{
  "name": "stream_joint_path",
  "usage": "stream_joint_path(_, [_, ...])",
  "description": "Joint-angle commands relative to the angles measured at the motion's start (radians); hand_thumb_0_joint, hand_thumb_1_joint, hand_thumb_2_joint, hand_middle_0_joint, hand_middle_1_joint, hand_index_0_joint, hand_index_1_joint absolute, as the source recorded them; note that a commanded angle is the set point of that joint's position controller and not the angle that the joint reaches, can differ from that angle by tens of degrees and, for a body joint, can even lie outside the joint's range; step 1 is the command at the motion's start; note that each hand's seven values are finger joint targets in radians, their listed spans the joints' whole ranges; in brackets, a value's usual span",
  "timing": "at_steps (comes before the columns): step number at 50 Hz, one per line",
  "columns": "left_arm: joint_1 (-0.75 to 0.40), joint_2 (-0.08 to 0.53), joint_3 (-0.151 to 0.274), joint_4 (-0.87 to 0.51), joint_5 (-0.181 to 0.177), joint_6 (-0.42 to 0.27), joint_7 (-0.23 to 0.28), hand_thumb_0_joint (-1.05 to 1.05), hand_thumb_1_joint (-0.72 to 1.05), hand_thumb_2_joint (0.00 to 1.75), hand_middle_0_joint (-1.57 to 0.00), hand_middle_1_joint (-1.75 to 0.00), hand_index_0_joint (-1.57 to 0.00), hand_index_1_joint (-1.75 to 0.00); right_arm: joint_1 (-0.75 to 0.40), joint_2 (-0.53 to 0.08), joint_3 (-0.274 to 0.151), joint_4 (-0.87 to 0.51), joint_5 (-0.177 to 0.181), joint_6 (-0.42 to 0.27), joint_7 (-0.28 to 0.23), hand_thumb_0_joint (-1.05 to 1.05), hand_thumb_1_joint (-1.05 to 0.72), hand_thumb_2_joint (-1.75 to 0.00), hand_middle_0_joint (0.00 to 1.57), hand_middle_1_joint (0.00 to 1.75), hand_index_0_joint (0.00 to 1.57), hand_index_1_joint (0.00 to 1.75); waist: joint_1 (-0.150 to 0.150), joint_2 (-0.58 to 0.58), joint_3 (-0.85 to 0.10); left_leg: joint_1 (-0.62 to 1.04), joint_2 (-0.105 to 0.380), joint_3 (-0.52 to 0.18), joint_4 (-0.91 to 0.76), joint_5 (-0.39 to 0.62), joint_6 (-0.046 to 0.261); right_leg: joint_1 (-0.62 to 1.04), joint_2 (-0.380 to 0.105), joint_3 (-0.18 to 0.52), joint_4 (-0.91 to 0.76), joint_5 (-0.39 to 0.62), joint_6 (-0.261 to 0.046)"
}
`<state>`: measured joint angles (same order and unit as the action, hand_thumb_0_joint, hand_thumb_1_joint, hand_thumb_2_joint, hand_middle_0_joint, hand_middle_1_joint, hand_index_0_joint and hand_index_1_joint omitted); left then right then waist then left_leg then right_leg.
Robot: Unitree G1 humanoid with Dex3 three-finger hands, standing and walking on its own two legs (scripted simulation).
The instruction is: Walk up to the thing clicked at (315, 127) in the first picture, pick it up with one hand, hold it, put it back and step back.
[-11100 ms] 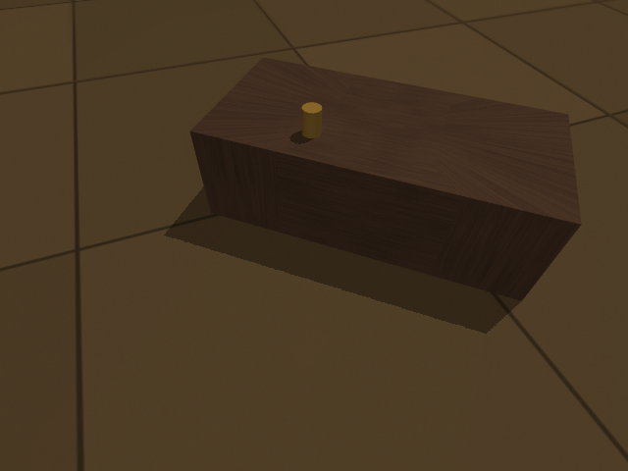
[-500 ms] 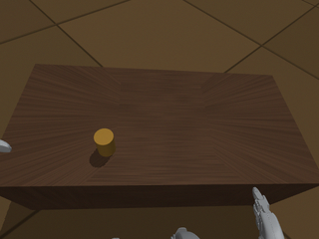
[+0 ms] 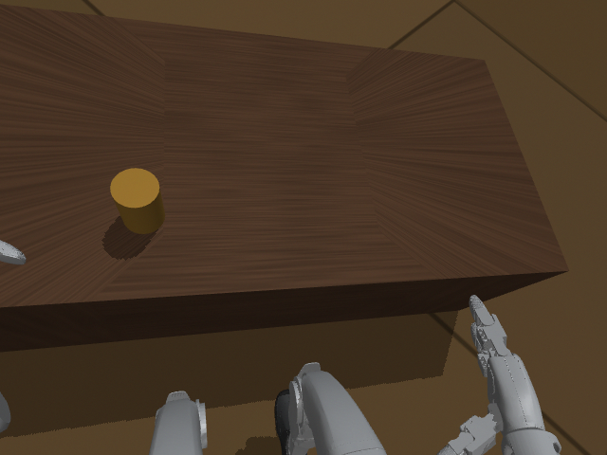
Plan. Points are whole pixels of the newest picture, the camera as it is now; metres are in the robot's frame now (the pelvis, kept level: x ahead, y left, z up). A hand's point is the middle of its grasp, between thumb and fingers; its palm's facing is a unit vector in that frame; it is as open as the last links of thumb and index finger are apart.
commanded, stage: approach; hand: left
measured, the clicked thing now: (140, 202) +0.54 +0.16 -0.19
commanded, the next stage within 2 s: close in in 0.18 s
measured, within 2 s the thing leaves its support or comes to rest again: neither
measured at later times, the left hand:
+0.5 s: hand (109, 216) +0.50 +0.20 -0.17, palm faces +0.10 -0.99 +0.05, open 17.6 cm
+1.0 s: hand (138, 223) +0.49 +0.16 -0.18, palm faces +0.09 -1.00 +0.00, open 17.5 cm
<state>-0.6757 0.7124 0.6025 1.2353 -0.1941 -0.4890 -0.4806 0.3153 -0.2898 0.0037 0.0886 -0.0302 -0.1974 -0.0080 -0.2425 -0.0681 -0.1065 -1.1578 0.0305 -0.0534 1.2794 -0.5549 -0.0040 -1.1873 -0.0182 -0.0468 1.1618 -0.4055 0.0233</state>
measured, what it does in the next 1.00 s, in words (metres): lowers itself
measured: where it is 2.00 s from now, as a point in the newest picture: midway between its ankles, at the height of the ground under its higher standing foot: outside the picture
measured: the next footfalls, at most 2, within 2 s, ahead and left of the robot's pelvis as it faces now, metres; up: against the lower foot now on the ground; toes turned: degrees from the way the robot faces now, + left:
none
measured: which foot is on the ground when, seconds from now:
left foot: down 0.00-1.00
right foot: down 0.00-1.00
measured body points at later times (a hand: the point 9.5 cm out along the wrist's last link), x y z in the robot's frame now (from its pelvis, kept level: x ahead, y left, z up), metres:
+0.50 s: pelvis -0.03 +0.00 -0.12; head +0.19 +0.07 +0.27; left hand +0.49 +0.26 -0.17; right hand +0.14 -0.26 -0.02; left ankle +0.02 +0.12 -0.62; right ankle +0.07 -0.14 -0.62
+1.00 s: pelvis -0.03 +0.00 -0.11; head +0.19 +0.07 +0.28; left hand +0.48 +0.21 -0.17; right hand +0.16 -0.26 +0.00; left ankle +0.02 +0.12 -0.62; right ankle +0.07 -0.14 -0.62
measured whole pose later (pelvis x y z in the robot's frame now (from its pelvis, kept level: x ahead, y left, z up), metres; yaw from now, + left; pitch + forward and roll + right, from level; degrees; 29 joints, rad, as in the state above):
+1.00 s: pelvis -0.03 +0.00 -0.11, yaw -1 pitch +34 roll -4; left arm -0.76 0.54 0.46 1.17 0.00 -0.64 -0.03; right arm 0.45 -0.33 -0.11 -0.43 -0.06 -0.08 0.10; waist -0.40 -0.05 -0.15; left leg -1.63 0.01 -0.06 1.71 -0.67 0.00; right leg -1.67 -0.03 -0.04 1.59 -0.51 0.03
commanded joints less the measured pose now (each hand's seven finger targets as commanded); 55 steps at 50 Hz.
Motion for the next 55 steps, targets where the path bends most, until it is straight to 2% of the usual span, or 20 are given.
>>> stream_joint_path(1, [-0.347,0.392,0.086,-0.299,0.010,-0.152,0.037,0.00,-0.54,0.03,-0.06,-0.06,-0.06,-0.06,0.104,-0.193,-0.135,-0.245,-0.012,-0.054,0.003,0.00,0.54,-0.05,0.05,0.05,0.05,0.05,0.010,0.366,-0.604,0.321,-0.021,-0.014,-0.063,0.398,-0.016,0.171,0.026,-0.003,0.008,0.205,-0.064])
stream_joint_path(5, [-0.389,0.270,-0.006,-0.238,0.046,-0.168,0.071,0.00,-0.58,0.05,-0.06,-0.06,-0.05,-0.07,0.073,-0.206,-0.163,-0.278,-0.027,-0.055,0.011,0.00,0.52,-0.06,0.05,0.05,0.05,0.05,-0.023,0.462,-0.616,0.332,-0.003,-0.035,-0.012,0.406,-0.033,0.013,0.035,-0.012,0.083,0.158,-0.076])
stream_joint_path(9, [-0.425,0.293,0.002,-0.222,0.083,-0.191,0.122,0.00,-0.61,0.04,-0.07,-0.06,-0.06,-0.07,0.095,-0.213,-0.169,-0.331,-0.041,-0.050,0.023,0.00,0.52,-0.06,0.05,0.05,0.05,0.05,-0.041,0.498,-0.618,0.280,0.007,-0.053,0.042,0.414,-0.041,-0.077,0.042,-0.026,0.153,0.147,-0.080])
stream_joint_path(10, [-0.427,0.242,-0.023,-0.187,0.088,-0.197,0.128,0.00,-0.61,0.03,-0.07,-0.07,-0.06,-0.07,0.099,-0.208,-0.172,-0.327,-0.045,-0.046,0.026,0.00,0.52,-0.06,0.05,0.05,0.05,0.05,-0.057,0.494,-0.592,0.232,0.005,-0.054,0.053,0.380,-0.040,-0.103,0.042,-0.029,0.170,0.128,-0.081])
stream_joint_path(11, [-0.406,0.253,-0.006,-0.154,0.093,-0.201,0.141,0.00,-0.61,0.03,-0.06,-0.07,-0.06,-0.07,0.109,-0.221,-0.185,-0.344,-0.046,-0.044,0.027,0.00,0.52,-0.05,0.05,0.05,0.05,0.05,-0.065,0.464,-0.579,0.190,0.002,-0.054,0.069,0.349,-0.032,-0.109,0.043,-0.029,0.184,0.123,-0.079])
stream_joint_path(13, [-0.404,0.206,-0.032,-0.113,0.106,-0.216,0.160,0.00,-0.61,0.04,-0.06,-0.07,-0.06,-0.07,0.126,-0.211,-0.190,-0.383,-0.046,-0.043,0.033,0.00,0.52,-0.05,0.05,0.05,0.05,0.05,-0.101,0.417,-0.543,0.065,-0.009,-0.042,0.097,0.222,-0.015,-0.109,0.042,-0.024,0.206,0.078,-0.073])
stream_joint_path(16, [-0.406,0.240,-0.017,-0.091,0.126,-0.235,0.191,0.00,-0.60,0.01,-0.05,-0.07,-0.07,-0.06,0.147,-0.223,-0.199,-0.477,-0.043,-0.042,0.039,0.00,0.55,-0.04,0.05,0.05,0.05,0.05,-0.127,0.344,-0.566,-0.065,-0.020,-0.034,0.141,0.144,0.000,-0.075,0.039,-0.010,0.236,0.048,-0.061])
stream_joint_path(20, [-0.489,0.268,0.018,-0.163,0.123,-0.258,0.242,0.00,-0.59,0.02,-0.05,-0.08,-0.07,-0.06,0.177,-0.243,-0.228,-0.602,-0.037,-0.037,0.049,0.00,0.55,-0.04,0.05,0.05,0.05,0.05,-0.146,0.372,-0.684,-0.072,-0.027,-0.039,0.184,0.190,0.003,-0.053,0.037,-0.012,0.290,0.099,-0.057])
stream_joint_path(24, [-0.496,0.264,-0.016,-0.200,0.171,-0.238,0.286,0.00,-0.58,0.04,-0.05,-0.08,-0.07,-0.07,0.202,-0.255,-0.260,-0.643,-0.036,-0.006,0.060,0.00,0.54,-0.05,0.05,0.05,0.05,0.05,-0.137,0.457,-0.765,-0.023,-0.033,-0.034,0.200,0.204,-0.005,-0.069,0.031,-0.001,0.315,0.097,-0.061])
stream_joint_path(25, [-0.516,0.306,-0.004,-0.267,0.184,-0.235,0.299,0.00,-0.55,0.05,-0.05,-0.08,-0.07,-0.07,0.215,-0.256,-0.274,-0.632,-0.039,0.003,0.060,0.00,0.53,-0.05,0.05,0.05,0.05,0.05,-0.126,0.515,-0.802,-0.008,-0.035,-0.022,0.215,0.228,-0.007,-0.046,0.026,0.018,0.321,0.118,-0.060])
stream_joint_path(29, [-0.525,0.241,-0.055,-0.329,0.201,-0.190,0.326,0.00,-0.51,0.05,-0.07,-0.08,-0.08,-0.07,0.230,-0.246,-0.273,-0.651,-0.034,0.039,0.063,0.00,0.53,-0.05,0.05,0.05,0.05,0.05,-0.119,0.584,-0.795,0.049,-0.034,-0.019,0.194,0.234,-0.018,-0.070,0.026,0.016,0.311,0.106,-0.066])
stream_joint_path(32, [-0.438,0.134,-0.095,-0.248,0.191,-0.150,0.342,0.00,-0.51,0.07,-0.09,-0.10,-0.10,-0.09,0.209,-0.223,-0.258,-0.613,-0.027,0.056,0.065,0.00,0.53,-0.05,0.05,0.05,0.05,0.05,-0.114,0.526,-0.660,-0.024,-0.033,-0.017,0.182,0.175,-0.013,-0.091,0.027,0.019,0.284,0.064,-0.063])
stream_joint_path(33, [-0.445,0.139,-0.094,-0.284,0.189,-0.145,0.347,0.00,-0.51,0.06,-0.09,-0.10,-0.10,-0.08,0.207,-0.218,-0.259,-0.590,-0.027,0.059,0.064,0.00,0.53,-0.05,0.05,0.05,0.05,0.05,-0.109,0.526,-0.637,-0.033,-0.030,-0.013,0.184,0.174,-0.012,-0.106,0.027,0.023,0.281,0.061,-0.062])
stream_joint_path(35, [-0.416,0.055,-0.137,-0.229,0.183,-0.131,0.353,0.00,-0.53,0.04,-0.08,-0.08,-0.10,-0.07,0.194,-0.206,-0.252,-0.571,-0.023,0.065,0.063,0.00,0.52,-0.05,0.05,0.05,0.05,0.05,-0.142,0.432,-0.549,-0.096,-0.027,-0.015,0.195,0.153,0.000,-0.134,0.030,0.008,0.265,0.058,-0.056])
stream_joint_path(38, [-0.412,0.047,-0.126,-0.221,0.175,-0.144,0.391,0.00,-0.57,0.02,-0.09,-0.08,-0.11,-0.07,0.175,-0.202,-0.233,-0.620,-0.020,0.060,0.066,0.00,0.53,-0.05,0.05,0.05,0.05,0.05,-0.143,0.349,-0.540,-0.166,-0.029,-0.014,0.198,0.108,0.008,-0.080,0.029,0.015,0.258,0.043,-0.047])
stream_joint_path(41, [-0.411,0.034,-0.105,-0.220,0.171,-0.182,0.438,0.00,-0.61,0.02,-0.08,-0.09,-0.10,-0.07,0.172,-0.216,-0.267,-0.649,-0.018,0.058,0.067,0.00,0.53,-0.05,0.05,0.05,0.05,0.05,-0.155,0.261,-0.552,-0.219,-0.035,-0.013,0.205,0.056,0.022,-0.050,0.029,0.020,0.256,0.012,-0.038])
stream_joint_path(43, [-0.381,-0.041,-0.150,-0.145,0.176,-0.198,0.444,0.00,-0.61,0.03,-0.07,-0.09,-0.10,-0.08,0.191,-0.215,-0.269,-0.663,-0.018,0.054,0.069,0.00,0.53,-0.05,0.05,0.05,0.05,0.05,-0.183,0.226,-0.554,-0.212,-0.039,-0.016,0.206,0.064,0.026,-0.063,0.032,0.013,0.254,0.024,-0.038])
stream_joint_path(48, [-0.425,0.027,-0.144,-0.293,0.206,-0.236,0.454,0.00,-0.61,0.03,-0.09,-0.10,-0.11,-0.08,0.232,-0.229,-0.282,-0.738,-0.019,0.064,0.076,0.00,0.52,-0.05,0.05,0.05,0.05,0.05,-0.153,0.333,-0.748,-0.051,-0.044,-0.014,0.198,0.224,0.008,0.010,0.031,0.003,0.282,0.162,-0.050])
stream_joint_path(52, [-0.422,-0.011,-0.147,-0.307,0.200,-0.233,0.485,0.00,-0.61,0.04,-0.08,-0.08,-0.09,-0.07,0.241,-0.225,-0.303,-0.670,-0.021,0.084,0.080,0.00,0.52,-0.05,0.05,0.05,0.05,0.05,-0.137,0.426,-0.690,0.013,-0.042,-0.020,0.181,0.239,-0.009,-0.073,0.033,-0.011,0.290,0.146,-0.061])
stream_joint_path(55, [-0.393,-0.046,-0.185,-0.322,0.229,-0.233,0.504,0.00,-0.61,0.03,-0.12,-0.05,-0.11,-0.05,0.243,-0.203,-0.290,-0.633,-0.028,0.092,0.092,0.00,0.51,-0.06,0.05,0.05,0.05,0.05,-0.136,0.492,-0.648,0.085,-0.029,-0.029,0.167,0.265,-0.023,-0.156,0.039,-0.026,0.292,0.119,-0.069])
